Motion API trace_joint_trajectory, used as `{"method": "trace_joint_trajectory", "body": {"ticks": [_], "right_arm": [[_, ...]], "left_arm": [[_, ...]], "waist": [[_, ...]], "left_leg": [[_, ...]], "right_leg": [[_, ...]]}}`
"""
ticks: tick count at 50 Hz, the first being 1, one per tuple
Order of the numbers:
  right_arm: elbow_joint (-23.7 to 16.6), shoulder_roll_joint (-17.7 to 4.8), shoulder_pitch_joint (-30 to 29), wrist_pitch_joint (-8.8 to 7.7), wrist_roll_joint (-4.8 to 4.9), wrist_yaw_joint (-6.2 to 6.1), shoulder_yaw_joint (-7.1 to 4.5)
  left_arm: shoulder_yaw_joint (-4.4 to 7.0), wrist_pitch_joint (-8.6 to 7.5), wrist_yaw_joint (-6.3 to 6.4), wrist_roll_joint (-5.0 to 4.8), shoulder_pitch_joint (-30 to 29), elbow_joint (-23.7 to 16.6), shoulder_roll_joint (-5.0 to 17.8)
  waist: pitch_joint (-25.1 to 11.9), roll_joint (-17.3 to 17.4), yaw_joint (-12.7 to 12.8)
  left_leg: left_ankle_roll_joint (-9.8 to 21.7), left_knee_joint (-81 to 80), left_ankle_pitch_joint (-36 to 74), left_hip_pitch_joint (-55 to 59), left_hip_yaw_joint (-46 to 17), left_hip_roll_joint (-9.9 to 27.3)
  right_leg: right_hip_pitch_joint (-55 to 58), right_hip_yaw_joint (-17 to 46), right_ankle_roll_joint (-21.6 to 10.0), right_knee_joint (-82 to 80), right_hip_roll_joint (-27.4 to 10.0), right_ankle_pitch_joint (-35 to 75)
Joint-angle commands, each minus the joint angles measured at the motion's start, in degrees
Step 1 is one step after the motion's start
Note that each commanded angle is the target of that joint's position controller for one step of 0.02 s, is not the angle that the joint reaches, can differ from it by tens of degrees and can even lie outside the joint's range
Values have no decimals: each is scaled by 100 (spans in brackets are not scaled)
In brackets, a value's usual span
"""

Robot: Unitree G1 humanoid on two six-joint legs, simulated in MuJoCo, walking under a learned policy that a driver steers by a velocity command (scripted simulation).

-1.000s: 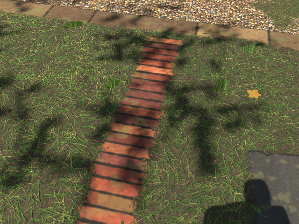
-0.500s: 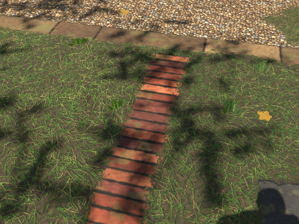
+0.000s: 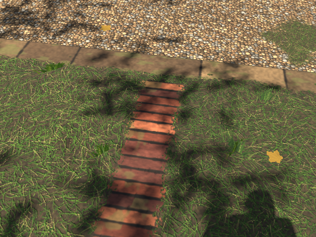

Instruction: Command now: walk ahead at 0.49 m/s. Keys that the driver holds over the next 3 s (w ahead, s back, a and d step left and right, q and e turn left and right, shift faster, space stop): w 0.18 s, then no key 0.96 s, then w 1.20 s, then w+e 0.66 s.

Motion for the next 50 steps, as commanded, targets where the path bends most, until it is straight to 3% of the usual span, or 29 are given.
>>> {"method": "trace_joint_trajectory", "body": {"ticks": [1,5,10,12,13,14,15,16,17,18,19,20,21,23,26,28,30,32,34,35,36,37,38,42,50], "right_arm": [[-307,-750,-216,-100,5,-116,-117],[-215,-907,243,-23,92,-206,-143],[-26,-944,635,104,133,-228,-167],[-1,-984,581,194,106,-258,-184],[-22,-1014,455,234,109,-272,-189],[-58,-922,399,259,94,-281,-152],[-203,-737,408,234,3,-290,-60],[-104,-38,1277,143,-88,-237,149],[114,-388,1567,60,66,-206,78],[-7,-812,1026,54,202,-212,-40],[-156,-799,490,97,198,-257,-50],[-195,-756,207,173,127,-314,-83],[-212,-661,228,266,79,-350,-99],[-127,-293,454,408,55,-378,-38],[-163,-254,235,516,21,-451,-14],[-161,-390,60,619,14,-470,-53],[-169,-441,-149,693,17,-480,-88],[-149,-430,-285,692,-39,-483,-111],[-146,-559,-252,657,-114,-493,-123],[-102,-932,-365,644,-15,-507,-213],[-6,-755,-358,612,39,-469,-217],[29,-533,-405,565,14,-449,-170],[38,-475,-530,525,-18,-440,-156],[152,-447,-496,422,25,-436,-158],[349,-415,-360,478,39,-461,-139]], "left_arm": [[79,25,42,71,199,-242,264],[43,-44,-29,25,-716,-485,168],[12,-97,-201,-35,-1439,-759,216],[56,-159,-259,17,-1248,-773,332],[117,-190,-263,52,-842,-669,450],[230,-219,-248,97,-74,-409,666],[341,-238,-211,188,836,-201,1117],[373,-149,-196,252,1158,-143,1477],[302,-85,-226,160,1449,-94,1114],[228,-69,-233,101,925,-194,885],[154,-64,-218,84,315,-317,693],[79,-71,-220,91,-67,-357,508],[40,-81,-220,140,-258,-331,384],[17,-88,-228,261,-357,-212,329],[58,-48,-156,265,-408,-111,533],[77,34,-106,194,-343,-44,626],[63,118,-66,158,-339,17,596],[18,182,-40,97,-346,81,466],[-35,204,-38,117,-74,213,306],[9,212,-33,126,266,255,351],[15,258,17,139,165,277,361],[26,296,52,123,74,276,372],[16,330,81,116,75,296,297],[26,360,71,138,126,426,269],[34,421,69,90,138,631,208]], "waist": [[311,454,266],[307,452,-61],[513,512,-272],[339,633,-99],[69,691,146],[-401,625,475],[-1237,191,738],[-2011,-1384,441],[-2706,-1189,604],[-1947,-662,536],[-1360,-226,389],[-953,67,248],[-814,-21,48],[-741,-241,-159],[-823,-371,-170],[-837,-378,-76],[-565,-375,-18],[-195,-302,-61],[23,-22,14],[152,566,346],[217,790,237],[248,815,232],[206,865,280],[-28,623,240],[-61,311,166]], "left_leg": [[976,-1189,379,-560,-1222,1609],[730,-1105,481,-33,-957,1528],[625,-643,616,795,-967,1800],[455,-89,1686,1053,-978,1852],[320,414,2495,1100,-887,1741],[152,1288,3114,1013,-714,1409],[-120,2726,1998,124,-435,1024],[-549,4873,-2192,-1992,-198,103],[-579,5852,-3082,-2285,-1200,56],[-543,6029,-2769,-2589,-1215,357],[-574,5752,-2344,-2635,-964,660],[-630,5376,-2044,-2448,-871,871],[-641,4946,-1784,-1990,-867,1041],[-696,4122,-1496,-1191,-712,1004],[-742,2961,-1164,-734,-602,912],[-732,2526,-827,-521,-567,891],[-653,2094,-629,-340,-529,886],[-494,1325,-291,-40,-416,811],[-302,804,97,160,-746,1152],[-189,898,-118,-8,-748,1181],[-195,693,-957,-600,-745,1048],[-262,515,-1171,-875,-772,1016],[-341,451,-1033,-965,-769,1009],[-403,669,-198,-585,-678,943],[-378,861,329,-323,-570,854]], "right_leg": [[-182,9,163,-775,-244,879],[-61,-194,208,-2420,-1,1732],[-2,-262,124,-3358,207,1330],[455,-331,-32,-3640,392,1013],[1046,-436,-137,-3832,557,1077],[2034,-573,-282,-4037,721,1542],[3669,142,-611,-3665,-100,3563],[5784,2020,-1590,-3494,-1633,5503],[5854,2839,-1874,-3886,-1805,4906],[5097,2105,-1589,-4030,-1531,4531],[4332,1489,-1355,-4197,-1225,4326],[3597,1090,-1243,-4425,-993,4215],[3020,799,-1137,-4606,-811,4087],[2319,302,-1113,-4807,-540,4288],[2121,57,-1159,-4885,-461,3995],[2047,170,-1130,-5048,-490,2557],[1768,316,-1031,-5240,-447,637],[1458,356,-753,-5260,-220,-961],[1360,333,-350,-5045,67,-1529],[1353,45,-197,-4975,446,-1377],[1829,-283,-85,-4740,637,-1029],[2141,-358,-54,-4542,651,-756],[2339,-384,-67,-4433,633,-510],[2516,-396,-116,-4267,601,169],[2634,-405,-69,-4126,574,695]]}}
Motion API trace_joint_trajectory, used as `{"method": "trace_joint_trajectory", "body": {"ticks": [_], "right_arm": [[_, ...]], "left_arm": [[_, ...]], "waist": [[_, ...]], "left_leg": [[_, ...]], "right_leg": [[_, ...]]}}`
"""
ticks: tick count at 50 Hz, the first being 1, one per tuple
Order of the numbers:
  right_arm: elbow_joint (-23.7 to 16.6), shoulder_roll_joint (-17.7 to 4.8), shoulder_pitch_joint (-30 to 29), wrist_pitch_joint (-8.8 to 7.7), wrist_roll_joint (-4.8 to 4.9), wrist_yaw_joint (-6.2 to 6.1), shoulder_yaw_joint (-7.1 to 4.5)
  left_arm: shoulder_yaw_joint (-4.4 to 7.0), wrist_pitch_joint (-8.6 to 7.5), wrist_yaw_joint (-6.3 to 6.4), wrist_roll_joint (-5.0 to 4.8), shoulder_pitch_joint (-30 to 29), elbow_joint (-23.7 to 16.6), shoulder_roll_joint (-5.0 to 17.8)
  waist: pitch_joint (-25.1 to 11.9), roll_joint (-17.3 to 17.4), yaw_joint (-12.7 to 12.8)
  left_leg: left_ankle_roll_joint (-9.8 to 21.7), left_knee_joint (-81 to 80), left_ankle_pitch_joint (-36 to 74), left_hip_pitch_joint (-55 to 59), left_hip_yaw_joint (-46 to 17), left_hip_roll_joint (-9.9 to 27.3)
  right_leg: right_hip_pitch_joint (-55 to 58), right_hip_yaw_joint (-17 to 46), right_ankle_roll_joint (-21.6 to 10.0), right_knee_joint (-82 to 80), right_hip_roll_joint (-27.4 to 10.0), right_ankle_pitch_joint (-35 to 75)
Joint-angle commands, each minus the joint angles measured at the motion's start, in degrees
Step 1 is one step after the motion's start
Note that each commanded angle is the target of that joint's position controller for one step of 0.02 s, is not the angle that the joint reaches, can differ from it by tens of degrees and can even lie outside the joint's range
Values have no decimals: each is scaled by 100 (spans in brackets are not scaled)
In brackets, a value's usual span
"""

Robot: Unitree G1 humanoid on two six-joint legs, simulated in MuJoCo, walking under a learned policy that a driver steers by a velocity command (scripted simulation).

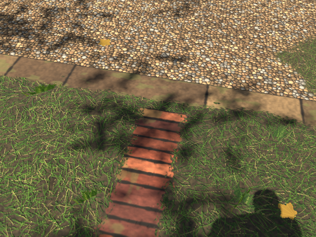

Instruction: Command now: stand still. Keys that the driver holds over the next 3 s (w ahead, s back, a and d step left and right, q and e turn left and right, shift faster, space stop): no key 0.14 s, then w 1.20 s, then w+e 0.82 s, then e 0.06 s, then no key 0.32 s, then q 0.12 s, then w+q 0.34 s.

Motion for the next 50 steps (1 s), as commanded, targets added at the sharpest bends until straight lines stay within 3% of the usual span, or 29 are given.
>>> {"method": "trace_joint_trajectory", "body": {"ticks": [1,7,8,10,12,14,16,18,19,20,21,22,23,24,25,27,29,31,34,38,41,43,44,45,46,47,48,49,50], "right_arm": [[-103,-607,182,-19,5,-23,-95],[-15,-530,194,25,3,-30,-82],[71,-467,325,38,6,-29,-74],[90,-550,355,50,77,-39,-122],[-64,-462,141,-64,111,-34,-107],[-219,-217,-114,-248,127,42,-64],[-317,-272,-263,-352,144,134,-93],[-282,-307,-89,-416,194,187,-111],[-152,-302,205,-438,203,184,-137],[90,-315,642,-439,161,179,-184],[300,-421,1153,-410,99,181,-250],[439,-756,1915,-400,80,155,-356],[451,-1390,2478,-433,99,202,-467],[392,-1055,2165,-517,6,203,-340],[218,-758,1691,-587,13,210,-243],[-19,-672,1072,-607,46,284,-161],[-28,-458,1161,-541,0,280,-74],[-1,-572,1403,-496,-25,219,-75],[-65,-786,1482,-466,-35,135,-98],[9,-866,1764,-465,42,116,-146],[33,-916,1725,-415,79,110,-202],[-28,-1071,1548,-368,62,107,-260],[-65,-1073,1428,-325,43,108,-263],[-158,-1027,1289,-312,14,122,-232],[-295,-477,1747,-378,-24,191,-79],[-211,-117,1912,-547,94,250,41],[-377,-625,1332,-673,254,264,-110],[-559,-829,795,-722,326,236,-153],[-603,-827,571,-705,268,173,-188]], "left_arm": [[83,-18,23,-12,129,-121,456],[83,16,50,-22,172,16,444],[77,24,54,-23,291,104,402],[161,48,73,-110,342,139,609],[206,-50,76,-175,535,125,739],[307,-197,42,-191,940,221,1017],[318,-312,20,-110,840,157,1015],[304,-360,-27,-177,420,-8,950],[307,-338,-45,-243,70,-108,968],[318,-305,-61,-286,-89,-157,974],[295,-299,-62,-286,-158,-204,875],[200,-329,-88,-216,-340,-318,538],[142,-425,-77,-196,-399,-541,282],[176,-490,-84,-266,-513,-565,446],[178,-545,-131,-331,-465,-555,514],[237,-582,-144,-239,-390,-443,633],[274,-540,-180,-179,-430,-419,595],[240,-477,-204,-148,-716,-509,421],[142,-447,-238,-156,-1535,-806,243],[90,-443,-344,-208,-2166,-1043,328],[106,-498,-436,-214,-2322,-1198,473],[233,-529,-441,-196,-1808,-1125,744],[362,-523,-411,-200,-963,-890,954],[502,-494,-358,-205,134,-577,1224],[636,-462,-295,-38,1122,-411,1787],[534,-430,-310,-43,1262,-319,1593],[411,-458,-334,-105,714,-370,1211],[325,-486,-334,-116,139,-508,922],[253,-541,-374,-67,-308,-564,728]], "waist": [[-222,69,0],[-110,25,2],[-231,13,-3],[116,-96,31],[583,-350,151],[625,-917,269],[645,-852,205],[533,-721,-28],[458,-649,-271],[317,-541,-458],[161,-292,-606],[-85,767,-839],[-179,1994,-928],[79,1325,-721],[308,799,-478],[378,386,-202],[304,473,-148],[319,497,-203],[496,459,-347],[706,543,-461],[679,545,-321],[180,752,52],[-320,821,496],[-947,784,982],[-2006,-412,912],[-2792,-1370,748],[-1923,-1057,725],[-1163,-692,564],[-702,-151,313]], "left_leg": [[231,-424,1191,3,-135,160],[213,-448,1145,25,-84,103],[230,-459,551,83,-3,30],[393,-237,-1371,-361,149,-157],[513,130,-1948,-1076,143,-131],[508,1136,-1091,-1612,404,-185],[652,1811,-1123,-1719,130,68],[778,1170,-1265,-1313,122,178],[809,321,-848,-454,330,56],[731,-162,-113,551,585,-221],[671,-248,134,1264,401,-190],[942,-991,-437,2005,-1028,768],[1738,-1919,-940,2605,-3390,1976],[1949,-1964,-1452,2300,-3886,2259],[1727,-1922,-1453,2181,-3353,2061],[1281,-2045,-341,1803,-2204,1623],[1065,-2125,876,1513,-1340,1268],[1080,-2157,1627,1435,-899,1112],[1051,-2323,1797,1052,-519,980],[1077,-2431,1694,1162,-331,1124],[989,-2088,2409,1744,-229,1346],[871,-1326,4393,1956,-107,1373],[762,-387,5321,1821,63,1212],[576,937,5038,939,173,973],[245,3283,2533,-1241,317,228],[165,4818,-1453,-2230,-413,-510],[334,5329,-1314,-2831,-769,-128],[438,5261,-861,-2942,-527,184],[455,4870,-372,-2647,-409,462]], "right_leg": [[261,254,-133,-340,-263,912],[267,279,-111,-344,-287,901],[315,226,-130,-368,-232,275],[20,357,-331,-436,-242,-1896],[-113,1147,-662,-898,-768,-3118],[311,2576,-1179,-1617,-1720,-3468],[158,3169,-1416,-1845,-2156,-3042],[64,2538,-1131,-1723,-1931,-2347],[-356,1919,-888,-1565,-1575,-1991],[-849,1361,-713,-1211,-1188,-1607],[-1262,931,-548,-583,-884,-1166],[-1970,202,-208,1189,-366,-629],[-3215,-55,-46,2740,219,-1563],[-3765,548,-152,3845,-119,-1813],[-4076,764,-287,4212,-407,-1203],[-3861,669,-331,3825,-721,-197],[-3309,491,-219,3275,-786,255],[-3209,300,-79,2767,-713,584],[-2816,129,9,1503,-546,1240],[-2463,29,-72,690,-420,1594],[-2358,67,-299,343,-385,1308],[-1391,-138,-483,316,-79,982],[-331,-273,-626,314,130,947],[1308,33,-836,421,-106,1018],[3689,2345,-1584,329,-1697,260],[4189,4744,-2038,-964,-2520,-652],[3471,4221,-1685,-1192,-2221,-871],[2468,3243,-1459,-1276,-2037,-457],[1440,2536,-1317,-1462,-1820,167]]}}
Over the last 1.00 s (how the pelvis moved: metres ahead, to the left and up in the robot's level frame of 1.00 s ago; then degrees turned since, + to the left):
0.28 -0.06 -0.01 1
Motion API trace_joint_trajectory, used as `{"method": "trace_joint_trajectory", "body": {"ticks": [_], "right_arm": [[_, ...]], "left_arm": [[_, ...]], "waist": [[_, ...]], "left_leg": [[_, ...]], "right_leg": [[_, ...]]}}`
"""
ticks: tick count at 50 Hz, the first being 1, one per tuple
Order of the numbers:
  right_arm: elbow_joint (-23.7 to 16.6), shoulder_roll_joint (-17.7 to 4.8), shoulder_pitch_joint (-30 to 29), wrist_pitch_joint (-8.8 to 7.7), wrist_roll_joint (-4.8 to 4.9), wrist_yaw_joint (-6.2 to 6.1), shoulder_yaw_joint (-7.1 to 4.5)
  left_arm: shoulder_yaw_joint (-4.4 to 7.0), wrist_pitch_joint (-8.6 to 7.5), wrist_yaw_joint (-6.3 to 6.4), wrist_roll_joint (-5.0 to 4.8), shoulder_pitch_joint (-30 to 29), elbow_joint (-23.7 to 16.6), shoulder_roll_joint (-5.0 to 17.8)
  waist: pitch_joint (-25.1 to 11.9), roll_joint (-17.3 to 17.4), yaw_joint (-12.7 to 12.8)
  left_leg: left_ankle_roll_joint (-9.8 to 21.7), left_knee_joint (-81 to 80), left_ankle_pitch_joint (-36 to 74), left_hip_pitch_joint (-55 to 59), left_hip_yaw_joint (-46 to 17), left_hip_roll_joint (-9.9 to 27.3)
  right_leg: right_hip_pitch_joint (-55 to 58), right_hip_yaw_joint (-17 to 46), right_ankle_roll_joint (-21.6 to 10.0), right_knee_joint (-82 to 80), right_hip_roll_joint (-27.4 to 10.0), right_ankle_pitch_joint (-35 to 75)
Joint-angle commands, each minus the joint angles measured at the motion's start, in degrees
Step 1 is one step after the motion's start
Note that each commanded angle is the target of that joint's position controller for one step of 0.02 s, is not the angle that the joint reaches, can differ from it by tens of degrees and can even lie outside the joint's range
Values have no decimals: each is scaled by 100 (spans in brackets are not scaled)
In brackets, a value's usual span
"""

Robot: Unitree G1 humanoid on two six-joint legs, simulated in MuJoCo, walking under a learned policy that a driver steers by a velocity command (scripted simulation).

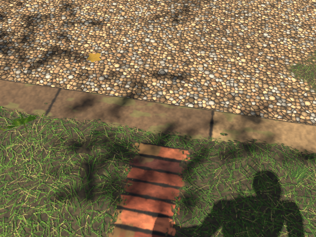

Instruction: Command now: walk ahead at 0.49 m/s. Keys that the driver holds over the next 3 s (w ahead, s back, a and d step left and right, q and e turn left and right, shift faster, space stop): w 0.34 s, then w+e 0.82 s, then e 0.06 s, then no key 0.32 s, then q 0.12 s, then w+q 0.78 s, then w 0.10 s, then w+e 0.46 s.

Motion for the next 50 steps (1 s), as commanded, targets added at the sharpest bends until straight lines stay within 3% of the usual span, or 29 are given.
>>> {"method": "trace_joint_trajectory", "body": {"ticks": [1,2,4,8,12,16,19,20,21,22,23,24,25,26,27,28,30,31,35,40,45,48,49,50], "right_arm": [[-515,-637,-279,-135,-22,-98,-204],[-497,-475,-94,-39,-49,-116,-203],[-539,-293,-73,89,-48,-140,-198],[-929,-485,-1060,121,-159,-132,-248],[-1158,-366,-1914,71,-134,-23,-174],[-1385,-373,-2606,45,-67,114,-101],[-1545,-530,-2723,-18,-51,208,-120],[-1517,-639,-2503,-45,-48,216,-159],[-1402,-810,-2005,-74,-57,205,-246],[-1101,-1118,-976,-94,-71,161,-404],[-915,-1627,150,-98,-180,91,-533],[-799,-1899,373,-62,-242,127,-563],[-867,-1293,276,-75,-220,132,-406],[-949,-996,-213,-91,-194,107,-313],[-1028,-841,-675,-105,-204,109,-250],[-1031,-692,-960,-116,-235,121,-220],[-950,-498,-1100,-133,-302,122,-180],[-904,-525,-1058,-143,-293,101,-194],[-794,-758,-872,-133,-318,-36,-272],[-758,-915,-636,-56,-279,-152,-310],[-655,-1068,-187,115,-173,-178,-385],[-762,-1321,-403,214,-88,-198,-454],[-805,-1405,-505,259,-68,-204,-471],[-855,-1436,-665,287,-32,-197,-462]], "left_arm": [[40,-110,-34,91,484,-1,379],[15,-121,-54,122,455,56,310],[18,-122,-12,106,645,178,404],[69,-102,177,108,1160,308,728],[74,-57,247,36,1599,363,807],[106,17,257,-25,2085,533,876],[155,109,275,-52,2193,595,933],[177,138,279,-54,2120,573,988],[185,165,278,-53,1966,521,1025],[130,180,270,-20,1871,456,884],[17,171,259,92,1903,266,609],[-168,52,232,-17,2644,265,-163],[-9,-42,227,-173,2332,338,530],[74,-74,235,-254,1836,182,777],[87,-59,279,-220,1579,140,741],[137,-12,312,-150,1470,129,672],[164,160,287,-163,1681,163,410],[167,229,280,-170,1687,143,310],[219,348,261,-98,1166,-139,307],[162,309,93,-34,304,-475,213],[93,315,-89,-52,-474,-931,159],[210,335,-147,-79,-188,-1068,418],[314,341,-142,-104,332,-993,617],[485,340,-100,-118,1209,-791,921]], "waist": [[-659,-233,218],[-580,-356,55],[-353,-443,-50],[-22,-298,100],[46,-304,356],[212,-313,591],[217,-385,487],[102,-476,331],[-184,-535,18],[-826,-453,-441],[-1853,227,-759],[-2593,1805,-340],[-2397,1200,-512],[-1583,915,-441],[-1159,454,-260],[-830,371,-102],[-605,525,158],[-509,483,205],[-168,254,215],[103,173,-4],[340,138,-223],[-49,452,134],[-349,556,447],[-809,485,944]], "left_leg": [[189,605,720,-2091,-200,664],[202,405,826,-1770,-222,752],[157,5,872,-1714,-143,824],[-93,-1266,1999,-2587,-73,896],[-129,-2765,3016,-2382,195,619],[-98,-3507,2890,-2433,280,448],[60,-3880,2281,-2209,221,344],[113,-3967,2061,-1821,275,238],[201,-4085,1937,-1068,417,49],[362,-4030,2009,363,437,6],[725,-3864,2003,2258,-806,1180],[1502,-4722,912,3870,-3456,2405],[1327,-5028,418,3593,-3635,2246],[1035,-5072,687,2871,-2643,2098],[891,-5237,1220,2026,-1931,1901],[797,-5450,1550,1353,-1382,1699],[709,-5775,1857,753,-621,1442],[736,-5874,2062,642,-360,1410],[779,-6096,2537,700,329,1425],[641,-6202,2663,964,1092,1350],[588,-5756,3382,1939,1472,1614],[433,-4799,5929,2121,1714,1633],[368,-4032,6706,2070,1768,1585],[197,-2865,6645,1684,1869,1392]], "right_leg": [[1853,2183,-971,-1965,-1639,-20],[1434,1906,-942,-2121,-1495,-2],[1000,1584,-1009,-2397,-1405,63],[1211,1316,-1044,-2632,-1407,392],[1485,853,-804,-2606,-1195,675],[2202,796,-764,-2354,-1408,630],[2650,1007,-669,-1934,-1669,947],[2683,1066,-621,-1700,-1690,1376],[2621,998,-530,-1152,-1565,2262],[2201,788,-366,-11,-1224,2723],[957,468,-130,1923,-770,1191],[-1125,554,173,3746,200,-2356],[-1623,1306,109,4456,-94,-2442],[-1962,1194,35,4574,-366,-1935],[-1733,1082,39,4392,-658,-1392],[-1481,1078,39,4074,-830,-1040],[-1006,1093,9,3776,-994,-700],[-1021,1064,13,3691,-1014,-622],[-1686,1177,120,2983,-1000,224],[-1691,700,150,1540,-885,1196],[-1923,229,-41,821,-742,647],[-920,-271,-323,725,-255,-191],[-236,-401,-459,699,-9,-431],[1036,-417,-666,230,241,-69]]}}
Over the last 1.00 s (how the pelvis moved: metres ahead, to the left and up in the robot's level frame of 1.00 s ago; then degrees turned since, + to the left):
0.33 -0.01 -0.01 0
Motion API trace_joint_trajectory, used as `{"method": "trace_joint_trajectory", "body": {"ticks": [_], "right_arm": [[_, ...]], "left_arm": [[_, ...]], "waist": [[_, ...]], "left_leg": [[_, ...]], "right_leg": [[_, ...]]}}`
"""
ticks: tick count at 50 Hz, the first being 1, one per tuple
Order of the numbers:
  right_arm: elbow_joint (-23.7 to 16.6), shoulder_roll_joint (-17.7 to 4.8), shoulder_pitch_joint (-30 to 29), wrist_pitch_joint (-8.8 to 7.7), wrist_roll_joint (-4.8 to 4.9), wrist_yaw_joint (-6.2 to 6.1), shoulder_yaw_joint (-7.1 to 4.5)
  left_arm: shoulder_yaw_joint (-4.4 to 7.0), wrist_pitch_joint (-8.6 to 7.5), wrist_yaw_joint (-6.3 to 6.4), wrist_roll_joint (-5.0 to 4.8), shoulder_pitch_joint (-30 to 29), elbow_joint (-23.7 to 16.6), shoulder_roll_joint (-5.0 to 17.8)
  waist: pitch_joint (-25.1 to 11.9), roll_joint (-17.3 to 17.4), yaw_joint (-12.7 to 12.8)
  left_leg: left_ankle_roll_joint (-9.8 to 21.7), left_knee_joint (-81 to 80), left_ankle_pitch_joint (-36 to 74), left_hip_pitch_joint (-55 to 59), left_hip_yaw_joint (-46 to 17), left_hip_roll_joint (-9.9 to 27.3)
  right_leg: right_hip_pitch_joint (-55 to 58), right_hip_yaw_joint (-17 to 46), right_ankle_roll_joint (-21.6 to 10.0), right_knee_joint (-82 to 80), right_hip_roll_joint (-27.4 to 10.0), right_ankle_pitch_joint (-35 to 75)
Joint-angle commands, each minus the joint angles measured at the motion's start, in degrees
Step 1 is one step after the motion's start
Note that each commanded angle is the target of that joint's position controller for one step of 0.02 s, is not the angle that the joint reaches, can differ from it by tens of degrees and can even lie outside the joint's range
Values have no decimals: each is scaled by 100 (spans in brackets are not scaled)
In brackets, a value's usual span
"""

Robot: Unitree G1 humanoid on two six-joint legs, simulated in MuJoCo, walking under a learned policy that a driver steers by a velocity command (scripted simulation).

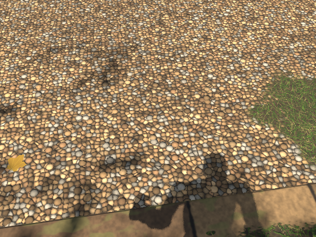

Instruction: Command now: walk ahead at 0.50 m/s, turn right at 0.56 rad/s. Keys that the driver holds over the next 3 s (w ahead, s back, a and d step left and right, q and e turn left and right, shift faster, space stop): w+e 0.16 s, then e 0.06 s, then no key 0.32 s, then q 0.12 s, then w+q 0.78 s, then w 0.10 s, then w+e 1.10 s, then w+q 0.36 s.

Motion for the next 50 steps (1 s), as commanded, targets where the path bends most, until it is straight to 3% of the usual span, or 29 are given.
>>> {"method": "trace_joint_trajectory", "body": {"ticks": [1,2,3,4,6,7,12,15,18,22,23,24,25,26,27,28,29,31,33,35,38,39,40,41,42,43,45,46,50], "right_arm": [[-496,-1150,-386,-22,-8,-36,-199],[-789,-155,117,-199,-209,68,75],[-984,-512,-461,-491,70,153,52],[-1132,-723,-1033,-616,269,190,-7],[-1010,-773,-1015,-631,27,113,-53],[-992,-837,-860,-544,-31,108,-107],[-1293,-558,-1301,-282,-193,39,-67],[-1380,-351,-1718,-285,-162,128,38],[-1560,-425,-2110,-294,-127,245,51],[-1469,-757,-1650,-398,-223,293,-35],[-1391,-849,-1332,-449,-295,281,-54],[-1408,-1118,-1046,-475,-424,262,-80],[-1390,-1051,-802,-379,-456,253,-48],[-1306,-595,-618,-276,-256,279,64],[-1336,-539,-837,-196,-126,301,109],[-1314,-461,-1052,-115,-135,321,159],[-1350,-439,-1395,-43,-143,344,196],[-1435,-758,-1784,115,-169,324,84],[-1441,-970,-1637,201,-163,264,-23],[-1439,-1058,-1463,245,-42,179,-82],[-1494,-984,-1585,355,97,21,-101],[-1522,-887,-1607,367,103,1,-91],[-1643,-696,-1786,348,98,10,-50],[-1870,-255,-2043,285,130,46,44],[-1990,-486,-2015,156,129,87,-20],[-1848,-750,-1699,88,123,141,-117],[-1551,-792,-1195,96,33,189,-174],[-1528,-696,-1230,98,-16,214,-157],[-1746,-418,-1624,135,35,337,-57]], "left_arm": [[623,8,160,-24,2118,138,1527],[665,-29,200,-42,1959,115,2074],[530,-97,173,70,2272,-16,1720],[430,-169,163,107,2104,34,1342],[279,-233,166,46,1205,-175,847],[222,-248,192,90,977,-279,716],[304,-228,407,105,1164,-307,1157],[273,-99,490,67,1446,-243,1030],[226,-36,531,77,1689,-154,959],[165,-13,557,122,1480,-184,853],[138,-19,553,129,1403,-228,800],[75,-49,538,225,1582,-340,619],[24,-65,525,130,2494,-156,514],[61,-17,472,105,2546,-82,869],[147,88,463,40,2159,-134,1138],[134,226,488,55,1808,-138,1037],[140,345,510,117,1606,-198,961],[107,459,569,136,1488,-234,748],[87,411,631,151,1500,-184,638],[115,335,621,137,1572,-160,728],[123,179,530,181,1727,-87,684],[132,125,514,236,1932,-8,679],[184,74,540,317,2432,102,897],[310,28,591,343,2748,168,1371],[375,-35,580,400,2192,-6,1628],[281,-153,645,350,1650,-223,1288],[215,-290,665,143,1294,-310,999],[200,-325,653,137,1394,-258,971],[206,-367,591,207,1837,-100,957]], "waist": [[-1188,91,1390],[-1564,-1346,570],[-2251,-792,916],[-1461,-490,981],[-723,97,444],[-654,41,239],[-299,-38,126],[-467,-357,416],[-538,-487,627],[-663,-539,315],[-830,-391,136],[-1412,171,181],[-2191,1343,296],[-2539,1448,211],[-1988,863,160],[-1506,495,202],[-963,426,313],[-481,838,446],[-650,1011,367],[-988,1046,379],[-865,1089,654],[-804,1007,791],[-717,667,1026],[-581,-707,1084],[-157,-1424,869],[-6,-1084,545],[-44,-837,340],[13,-700,404],[130,-592,635]], "left_leg": [[399,3538,5111,-1805,-283,907],[72,5537,-528,-4378,-936,-300],[191,6156,-798,-5097,-2275,-507],[364,6028,-252,-5630,-2345,-217],[420,5021,571,-4922,-2346,252],[368,4718,764,-4468,-2392,384],[-48,3077,1573,-4038,-2014,116],[44,1684,3004,-3494,-1832,-223],[159,1012,3556,-3323,-1895,-372],[526,437,3077,-2992,-2017,-357],[676,96,4159,-2359,-2027,-239],[1040,518,6329,-1098,-2690,535],[2184,737,7552,383,-3960,1720],[2453,471,6562,447,-4734,2018],[2254,269,4968,-71,-4653,1834],[1991,17,3691,-716,-4394,1521],[1805,-287,2710,-1496,-4118,1264],[1445,-698,1618,-2524,-3621,695],[1464,-735,1594,-2510,-3498,535],[1484,-943,416,-2450,-3695,583],[1226,-1082,-745,-3129,-3690,396],[1008,-951,-885,-3517,-3544,197],[619,-333,-848,-4310,-3182,-149],[323,1439,-537,-5347,-2245,-811],[474,2544,-214,-5738,-2466,-657],[560,3075,329,-5771,-2825,-472],[472,3377,1017,-5747,-2684,-353],[392,3546,1329,-5671,-2604,-290],[177,3175,2072,-5333,-2204,-122]], "right_leg": [[3475,699,-636,-576,88,-143],[5209,3887,-1648,-1022,-1334,-654],[5588,5347,-1872,-1991,-1753,-1258],[5169,4513,-1532,-2091,-1614,-778],[3402,3092,-1118,-2065,-1097,263],[2840,2763,-1056,-2174,-938,633],[1728,1709,-849,-2083,-493,3268],[1635,1243,-419,-1826,-126,3240],[1965,1509,-265,-1625,-267,2595],[2672,1996,-174,-725,-523,2723],[2620,1887,11,-207,-251,2759],[2033,1749,237,792,162,1587],[864,1497,663,2353,717,-1462],[475,1591,805,2989,670,-3365],[156,1656,919,3413,461,-3181],[85,1412,1010,3391,263,-2858],[122,1225,1047,2949,112,-2642],[732,839,1037,1720,115,-2363],[1118,688,1004,1100,281,-2077],[1441,637,889,610,339,-1586],[2277,372,629,-433,448,-935],[2733,314,502,-782,428,-915],[3426,784,234,-1400,-113,-1494],[3682,2440,-234,-2231,-1423,-2962],[2941,3928,-680,-2789,-2280,-3543],[2899,3594,-565,-2796,-2104,-3220],[3186,2502,-81,-2755,-1666,-2075],[3128,2058,-6,-2782,-1559,-1512],[2967,883,14,-2872,-1314,-503]]}}
Over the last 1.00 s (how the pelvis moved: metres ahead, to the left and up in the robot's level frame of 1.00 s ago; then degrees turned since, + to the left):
0.55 0.01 -0.01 -18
